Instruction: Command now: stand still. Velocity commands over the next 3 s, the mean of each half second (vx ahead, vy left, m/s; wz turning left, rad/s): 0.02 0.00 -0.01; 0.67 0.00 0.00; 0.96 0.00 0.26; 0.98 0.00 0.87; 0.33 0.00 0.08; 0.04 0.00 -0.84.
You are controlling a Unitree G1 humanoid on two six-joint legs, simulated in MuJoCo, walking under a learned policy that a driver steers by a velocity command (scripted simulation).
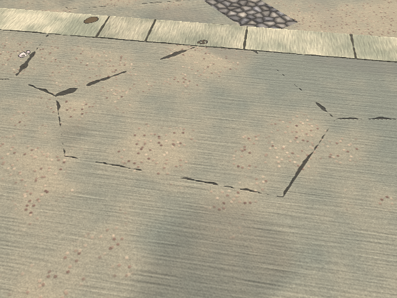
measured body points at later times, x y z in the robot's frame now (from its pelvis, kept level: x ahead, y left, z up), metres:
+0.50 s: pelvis +0.01 +0.00 +0.00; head +0.01 +0.00 +0.45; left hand +0.00 +0.24 -0.16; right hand +0.01 -0.24 -0.16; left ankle +0.01 +0.12 -0.74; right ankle -0.04 -0.10 -0.74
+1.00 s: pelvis +0.21 +0.08 +0.00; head +0.21 +0.09 +0.45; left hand +0.38 +0.32 -0.12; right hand +0.13 -0.15 -0.14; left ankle +0.09 +0.15 -0.74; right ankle +0.31 -0.06 -0.66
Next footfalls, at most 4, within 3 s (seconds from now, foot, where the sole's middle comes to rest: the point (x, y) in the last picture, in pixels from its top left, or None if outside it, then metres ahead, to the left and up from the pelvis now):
0.74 left None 0.13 0.15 -0.78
1.22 right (209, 280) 0.59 -0.01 -0.78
1.68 left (165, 184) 1.00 0.16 -0.78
2.08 right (158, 110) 1.46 0.21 -0.78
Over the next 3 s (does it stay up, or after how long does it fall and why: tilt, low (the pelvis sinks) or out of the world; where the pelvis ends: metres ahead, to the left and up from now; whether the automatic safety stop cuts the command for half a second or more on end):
stays up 1.36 0.25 -0.01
